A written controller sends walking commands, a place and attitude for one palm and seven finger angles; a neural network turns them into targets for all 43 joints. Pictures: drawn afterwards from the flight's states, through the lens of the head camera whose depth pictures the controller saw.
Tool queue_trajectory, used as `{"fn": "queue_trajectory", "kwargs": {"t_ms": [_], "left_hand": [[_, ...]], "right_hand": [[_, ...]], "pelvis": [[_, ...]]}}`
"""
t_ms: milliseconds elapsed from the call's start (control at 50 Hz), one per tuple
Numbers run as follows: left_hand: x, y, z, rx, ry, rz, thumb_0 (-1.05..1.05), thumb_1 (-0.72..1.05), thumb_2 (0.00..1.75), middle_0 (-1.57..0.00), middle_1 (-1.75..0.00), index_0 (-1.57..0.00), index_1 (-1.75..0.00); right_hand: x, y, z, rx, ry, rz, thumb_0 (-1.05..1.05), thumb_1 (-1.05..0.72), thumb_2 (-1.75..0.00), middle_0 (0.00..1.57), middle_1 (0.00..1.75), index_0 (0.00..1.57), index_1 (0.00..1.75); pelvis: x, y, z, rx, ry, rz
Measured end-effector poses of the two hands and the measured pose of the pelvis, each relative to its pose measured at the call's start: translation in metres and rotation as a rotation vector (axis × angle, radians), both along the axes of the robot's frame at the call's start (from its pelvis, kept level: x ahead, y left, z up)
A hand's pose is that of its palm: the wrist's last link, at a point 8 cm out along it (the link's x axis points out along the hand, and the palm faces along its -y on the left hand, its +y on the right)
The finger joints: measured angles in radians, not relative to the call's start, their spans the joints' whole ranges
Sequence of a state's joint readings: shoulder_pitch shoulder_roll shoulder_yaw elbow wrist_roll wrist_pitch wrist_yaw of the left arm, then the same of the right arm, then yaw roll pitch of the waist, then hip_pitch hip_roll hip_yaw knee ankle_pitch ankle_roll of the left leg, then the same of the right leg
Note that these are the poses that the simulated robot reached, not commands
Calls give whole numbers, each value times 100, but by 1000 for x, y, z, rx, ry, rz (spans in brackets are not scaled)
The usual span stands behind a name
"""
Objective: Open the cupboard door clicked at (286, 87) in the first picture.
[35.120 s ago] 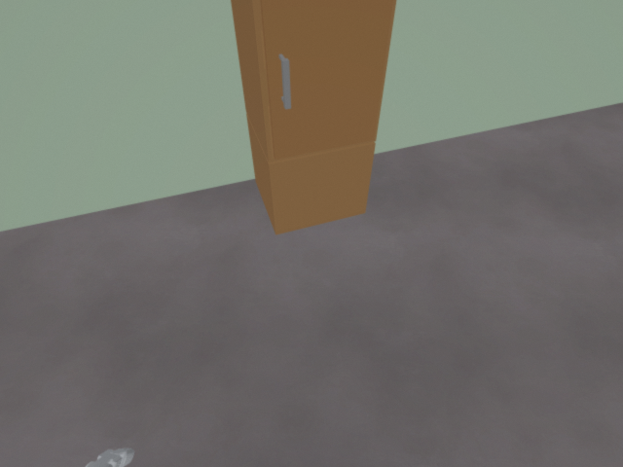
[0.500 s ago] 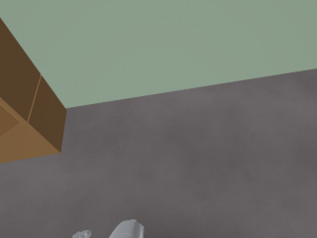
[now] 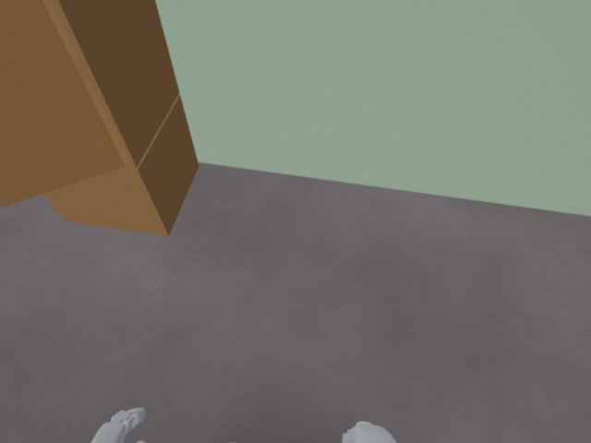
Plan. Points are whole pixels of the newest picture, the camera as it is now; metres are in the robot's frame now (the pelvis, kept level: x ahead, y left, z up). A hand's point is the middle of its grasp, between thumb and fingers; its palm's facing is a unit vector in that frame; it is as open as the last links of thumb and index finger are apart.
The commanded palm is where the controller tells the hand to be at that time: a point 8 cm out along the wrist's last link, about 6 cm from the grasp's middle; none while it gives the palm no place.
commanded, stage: turn to face it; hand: left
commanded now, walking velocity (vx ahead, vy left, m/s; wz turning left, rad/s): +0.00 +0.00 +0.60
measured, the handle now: out of the picture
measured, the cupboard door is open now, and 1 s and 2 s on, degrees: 39 39 39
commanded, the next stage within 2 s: take the last steps up to it in 0.88 s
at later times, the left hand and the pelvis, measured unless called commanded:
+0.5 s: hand out of the picture -0.01 +0.18 -0.18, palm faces +0.34 -0.91 -0.22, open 7.3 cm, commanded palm none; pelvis +0.00 -0.03 -0.01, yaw +20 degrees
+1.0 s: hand out of the picture +0.00 +0.16 -0.16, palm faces +0.45 -0.85 -0.27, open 7.3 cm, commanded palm none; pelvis +0.01 -0.05 -0.01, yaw +28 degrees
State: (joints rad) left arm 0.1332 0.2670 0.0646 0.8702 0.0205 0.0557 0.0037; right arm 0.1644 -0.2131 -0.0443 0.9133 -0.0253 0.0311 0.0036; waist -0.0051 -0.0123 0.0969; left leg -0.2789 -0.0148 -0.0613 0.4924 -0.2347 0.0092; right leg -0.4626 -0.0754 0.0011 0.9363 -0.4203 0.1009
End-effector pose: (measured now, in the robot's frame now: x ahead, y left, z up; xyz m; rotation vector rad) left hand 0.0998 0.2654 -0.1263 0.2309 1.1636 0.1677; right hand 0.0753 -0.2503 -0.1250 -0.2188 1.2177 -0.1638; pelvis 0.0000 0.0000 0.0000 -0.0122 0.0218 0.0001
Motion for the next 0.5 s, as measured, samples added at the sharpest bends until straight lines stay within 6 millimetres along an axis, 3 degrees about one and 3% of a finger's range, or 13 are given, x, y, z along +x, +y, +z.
{"fn": "queue_trajectory", "kwargs": {"t_ms": [120,180,280,380,500], "left_hand": [[4,-28,7,36,-78,27,0,91,90,-19,-30,-20,-30],[-12,-42,13,41,-76,57,0,91,90,-20,-30,-20,-30],[-47,-59,14,11,-21,143,0,91,90,-20,-30,-20,-30],[-82,-65,5,-29,20,238,0,91,90,-20,-30,-21,-30],[-136,-47,-18,-60,78,364,0,91,90,-20,-30,-21,-30]], "right_hand": [[-1,-27,-26,42,42,18,0,-90,-90,21,30,20,30],[7,-39,-31,46,59,46,1,-91,-90,21,30,20,30],[27,-46,-20,44,66,104,1,-91,-90,20,30,19,30],[56,-36,-9,27,63,196,1,-91,-90,20,30,19,30],[102,6,-3,-4,-12,339,1,-91,-90,20,30,19,30]], "pelvis": [[1,-29,-12,21,1,72],[0,-37,-10,25,-15,122],[3,-44,0,48,-21,193],[3,-44,3,55,-15,266],[0,-28,-8,34,-12,342]]}}
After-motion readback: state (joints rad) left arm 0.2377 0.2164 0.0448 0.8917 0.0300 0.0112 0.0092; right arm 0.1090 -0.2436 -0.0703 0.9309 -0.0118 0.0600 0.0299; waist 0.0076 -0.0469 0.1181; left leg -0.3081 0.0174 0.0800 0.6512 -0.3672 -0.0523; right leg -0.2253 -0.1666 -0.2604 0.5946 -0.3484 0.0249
